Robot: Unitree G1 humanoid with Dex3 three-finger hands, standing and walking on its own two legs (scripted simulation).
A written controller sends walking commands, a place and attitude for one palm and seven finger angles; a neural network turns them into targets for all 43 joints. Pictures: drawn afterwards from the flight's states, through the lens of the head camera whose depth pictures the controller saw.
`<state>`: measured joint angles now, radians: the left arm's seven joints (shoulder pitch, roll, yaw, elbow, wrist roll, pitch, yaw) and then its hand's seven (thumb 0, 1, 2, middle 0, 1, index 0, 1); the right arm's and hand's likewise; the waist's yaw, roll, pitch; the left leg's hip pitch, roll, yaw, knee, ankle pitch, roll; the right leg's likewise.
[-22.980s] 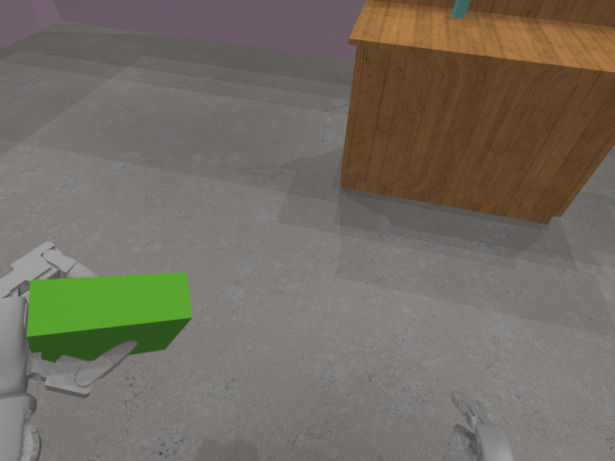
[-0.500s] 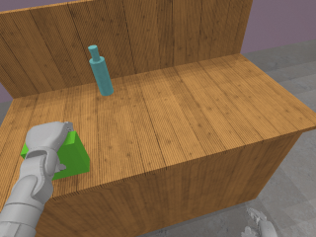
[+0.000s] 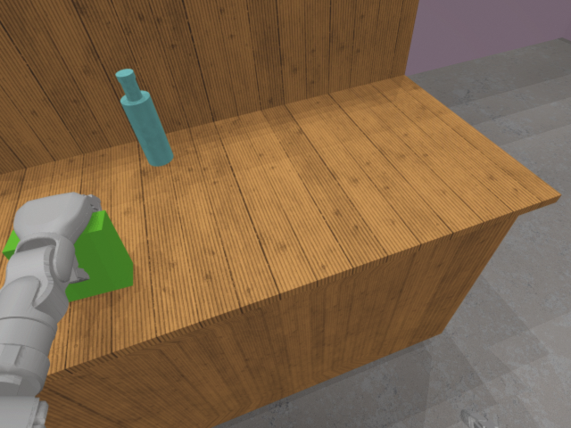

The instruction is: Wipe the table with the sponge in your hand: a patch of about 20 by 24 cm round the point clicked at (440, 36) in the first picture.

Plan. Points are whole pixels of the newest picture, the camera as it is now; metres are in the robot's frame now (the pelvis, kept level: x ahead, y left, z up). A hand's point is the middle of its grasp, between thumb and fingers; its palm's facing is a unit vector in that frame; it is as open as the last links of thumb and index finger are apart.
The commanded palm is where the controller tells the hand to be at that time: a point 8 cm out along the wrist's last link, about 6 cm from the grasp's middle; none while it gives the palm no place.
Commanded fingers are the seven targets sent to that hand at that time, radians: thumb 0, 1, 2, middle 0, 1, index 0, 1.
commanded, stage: wipe forward along the first lane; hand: left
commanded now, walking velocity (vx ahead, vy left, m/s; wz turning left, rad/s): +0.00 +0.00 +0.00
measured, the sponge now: (82, 268) +0.32 +0.35 +0.04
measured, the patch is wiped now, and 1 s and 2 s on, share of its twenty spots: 0.30 0.50 0.55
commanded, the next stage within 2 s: slide across to the middle lane in 0.46 s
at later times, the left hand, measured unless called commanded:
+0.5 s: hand (74, 217) +0.38 +0.38 +0.09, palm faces -0.11 +0.01 -0.99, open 9.4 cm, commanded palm +0.38 +0.37 +0.13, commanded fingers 0.00 0.10 1.30 -1.20 -1.60 -1.20 -1.60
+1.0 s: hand (104, 199) +0.42 +0.35 +0.09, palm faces -0.05 +0.00 -1.00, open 9.4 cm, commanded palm +0.41 +0.32 +0.15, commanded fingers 0.00 0.10 1.30 -1.20 -1.60 -1.20 -1.60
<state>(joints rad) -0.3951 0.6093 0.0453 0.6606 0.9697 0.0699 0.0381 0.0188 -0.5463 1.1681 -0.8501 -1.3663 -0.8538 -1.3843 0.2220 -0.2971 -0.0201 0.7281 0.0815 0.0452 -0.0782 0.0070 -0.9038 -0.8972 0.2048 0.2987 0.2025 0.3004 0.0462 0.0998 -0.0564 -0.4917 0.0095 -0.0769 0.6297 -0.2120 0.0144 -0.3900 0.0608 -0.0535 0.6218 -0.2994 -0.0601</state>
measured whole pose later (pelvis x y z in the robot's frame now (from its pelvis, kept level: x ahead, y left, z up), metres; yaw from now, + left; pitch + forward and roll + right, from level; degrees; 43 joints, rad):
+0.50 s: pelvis +0.01 +0.02 +0.00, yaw -1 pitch +7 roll -2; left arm -0.55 0.64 0.06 0.84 1.02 0.04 0.06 0.02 -0.54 1.17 -0.85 -1.37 -0.86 -1.39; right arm 0.24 -0.29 -0.02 0.72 0.09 0.07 -0.06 0.01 -0.90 -0.90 0.21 0.30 0.20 0.30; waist 0.02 0.08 -0.09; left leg -0.54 0.00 -0.06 0.65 -0.22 0.01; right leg -0.43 0.05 -0.03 0.61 -0.30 -0.03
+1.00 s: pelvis +0.03 +0.04 +0.01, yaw +0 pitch +7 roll -2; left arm -0.59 0.51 -0.09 0.72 0.99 0.20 0.09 0.01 -0.50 1.15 -0.81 -1.41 -0.82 -1.43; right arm 0.20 -0.25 -0.01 0.73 0.08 0.05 -0.04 0.01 -0.90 -0.90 0.21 0.30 0.20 0.30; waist 0.03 0.06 -0.08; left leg -0.47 -0.04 -0.05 0.58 -0.22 0.04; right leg -0.35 0.01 -0.02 0.53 -0.30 0.00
